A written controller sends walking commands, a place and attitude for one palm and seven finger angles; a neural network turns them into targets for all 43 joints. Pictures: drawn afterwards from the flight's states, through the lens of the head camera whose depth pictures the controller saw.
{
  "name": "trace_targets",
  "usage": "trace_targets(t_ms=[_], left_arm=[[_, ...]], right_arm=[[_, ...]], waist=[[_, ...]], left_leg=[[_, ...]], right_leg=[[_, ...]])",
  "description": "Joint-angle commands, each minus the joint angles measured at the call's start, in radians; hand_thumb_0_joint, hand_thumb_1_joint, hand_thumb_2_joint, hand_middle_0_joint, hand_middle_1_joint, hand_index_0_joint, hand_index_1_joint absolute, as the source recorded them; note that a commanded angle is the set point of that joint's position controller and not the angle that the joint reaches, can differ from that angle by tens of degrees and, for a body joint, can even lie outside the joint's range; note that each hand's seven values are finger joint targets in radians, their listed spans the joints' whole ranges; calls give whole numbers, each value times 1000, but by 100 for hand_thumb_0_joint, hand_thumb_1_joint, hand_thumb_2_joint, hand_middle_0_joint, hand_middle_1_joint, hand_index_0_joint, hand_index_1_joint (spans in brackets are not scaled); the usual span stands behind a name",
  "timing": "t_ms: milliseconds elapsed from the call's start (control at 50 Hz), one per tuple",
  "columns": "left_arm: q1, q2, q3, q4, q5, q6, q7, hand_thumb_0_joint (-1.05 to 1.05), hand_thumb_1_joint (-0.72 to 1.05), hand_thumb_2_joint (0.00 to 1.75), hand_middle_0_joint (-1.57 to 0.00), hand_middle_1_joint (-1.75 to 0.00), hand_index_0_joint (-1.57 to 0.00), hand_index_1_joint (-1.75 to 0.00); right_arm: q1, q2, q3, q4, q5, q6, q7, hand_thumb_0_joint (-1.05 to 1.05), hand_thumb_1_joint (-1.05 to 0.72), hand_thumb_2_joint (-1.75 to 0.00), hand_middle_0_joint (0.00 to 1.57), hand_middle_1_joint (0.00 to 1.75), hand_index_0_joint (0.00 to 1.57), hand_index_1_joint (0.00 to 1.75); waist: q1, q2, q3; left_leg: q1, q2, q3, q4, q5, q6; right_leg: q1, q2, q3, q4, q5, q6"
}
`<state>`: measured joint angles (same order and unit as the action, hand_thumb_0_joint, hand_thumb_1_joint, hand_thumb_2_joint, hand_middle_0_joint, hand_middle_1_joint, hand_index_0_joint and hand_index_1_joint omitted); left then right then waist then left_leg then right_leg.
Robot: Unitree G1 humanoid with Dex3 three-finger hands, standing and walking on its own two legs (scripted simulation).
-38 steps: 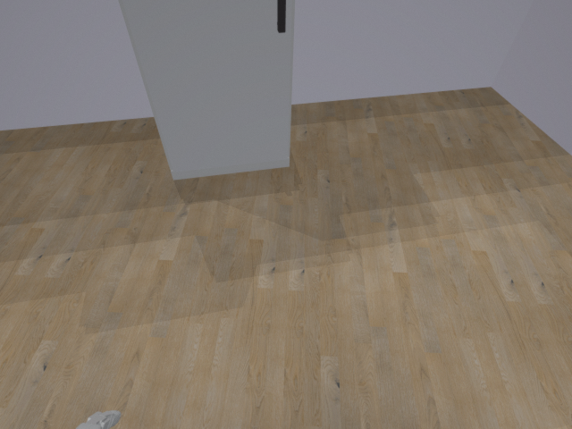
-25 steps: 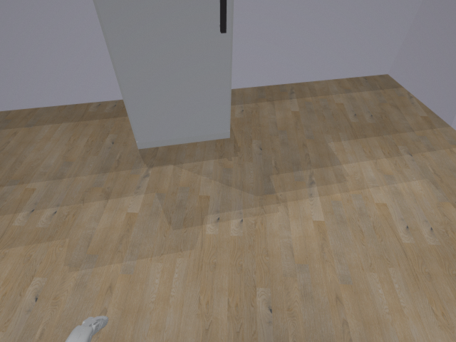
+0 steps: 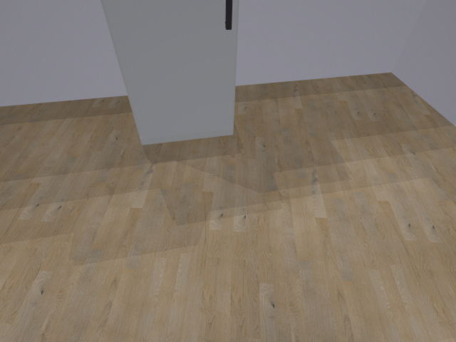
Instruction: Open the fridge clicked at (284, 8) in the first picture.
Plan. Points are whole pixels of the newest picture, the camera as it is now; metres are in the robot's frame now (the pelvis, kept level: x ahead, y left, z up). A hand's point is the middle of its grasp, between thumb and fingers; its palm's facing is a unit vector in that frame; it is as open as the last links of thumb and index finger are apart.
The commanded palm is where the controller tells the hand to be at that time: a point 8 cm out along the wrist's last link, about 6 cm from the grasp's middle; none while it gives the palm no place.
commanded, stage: stand and wait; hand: right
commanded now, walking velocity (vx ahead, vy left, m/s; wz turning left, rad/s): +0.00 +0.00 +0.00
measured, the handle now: out of the picture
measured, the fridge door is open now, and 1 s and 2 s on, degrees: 0 0 0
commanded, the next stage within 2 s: look at it before walking up in 0.06 s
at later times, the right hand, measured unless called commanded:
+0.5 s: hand out of the picture +0.07 -0.24 -0.15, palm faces -0.03 +0.94 -0.33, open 7.4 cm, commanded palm none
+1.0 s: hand out of the picture +0.03 -0.22 -0.18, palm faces -0.01 +0.97 -0.24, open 7.4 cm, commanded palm none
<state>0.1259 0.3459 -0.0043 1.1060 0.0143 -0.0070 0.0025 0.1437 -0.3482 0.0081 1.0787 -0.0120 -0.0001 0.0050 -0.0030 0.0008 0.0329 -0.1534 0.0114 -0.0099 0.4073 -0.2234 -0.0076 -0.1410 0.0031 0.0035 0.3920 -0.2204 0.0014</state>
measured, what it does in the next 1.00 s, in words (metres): stands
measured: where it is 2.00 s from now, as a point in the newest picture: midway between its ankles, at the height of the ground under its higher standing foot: (227, 313)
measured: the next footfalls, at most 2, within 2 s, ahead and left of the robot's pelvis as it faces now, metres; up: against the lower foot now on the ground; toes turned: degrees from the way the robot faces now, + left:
left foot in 1.48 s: +0.32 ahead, +0.14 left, +0.00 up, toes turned +12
right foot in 1.86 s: +0.45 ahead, -0.10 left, +0.00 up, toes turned -9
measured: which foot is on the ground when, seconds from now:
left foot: down 0.00-1.00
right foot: down 0.00-1.00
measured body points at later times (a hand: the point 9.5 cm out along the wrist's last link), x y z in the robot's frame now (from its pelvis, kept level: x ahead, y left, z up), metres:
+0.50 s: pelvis -0.01 +0.00 +0.00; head -0.01 +0.00 +0.45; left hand +0.07 +0.30 -0.13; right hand +0.07 -0.29 -0.13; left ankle +0.00 +0.12 -0.74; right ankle +0.00 -0.12 -0.74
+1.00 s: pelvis +0.02 -0.01 -0.01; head +0.01 -0.01 +0.44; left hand +0.05 +0.26 -0.15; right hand +0.03 -0.27 -0.16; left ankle +0.00 +0.12 -0.74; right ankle +0.00 -0.12 -0.74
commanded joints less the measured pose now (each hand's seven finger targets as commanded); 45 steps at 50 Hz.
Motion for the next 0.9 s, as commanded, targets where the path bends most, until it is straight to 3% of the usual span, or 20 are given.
trace_targets(t_ms=[0,760,800,840,880], left_arm=[[-65,203,40,-66,-6,-28,9,0,90,90,-20,-30,-20,-30],[-55,200,38,-53,-8,-28,7,0,90,90,-20,-30,-20,-30],[15,67,7,-22,1,-9,2,0,90,90,-20,-30,-20,-30],[46,65,13,-20,8,1,-2,0,90,90,-20,-30,-20,-30],[58,64,18,-31,12,2,-4,0,90,90,-20,-30,-20,-30]], right_arm=[[-55,-203,-41,-69,3,-26,-16,0,-90,-90,20,30,20,30],[-35,-198,-40,-53,-1,-27,-14,0,-90,-90,20,30,20,30],[44,-68,-12,-18,-1,-7,-18,0,-90,-90,20,30,20,30],[83,-75,-18,-14,-8,3,-11,0,-90,-90,20,30,20,30],[114,-81,-30,-25,-12,7,-2,0,-90,-90,20,30,20,30]], waist=[[1,18,-58],[0,2,-55],[0,20,-79],[-4,35,-9],[-13,55,74]], left_leg=[[3,109,-98,-72,117,41],[2,109,-95,-108,75,34],[-1,101,-92,-103,-84,17],[-55,93,-119,-112,-289,31],[-93,95,-159,-121,-398,54]], right_leg=[[-2,-114,95,-67,130,-33],[5,-119,108,-91,111,-30],[11,-105,79,-67,-13,-10],[-62,-89,69,-54,-237,-16],[-154,-74,63,-21,-340,-22]])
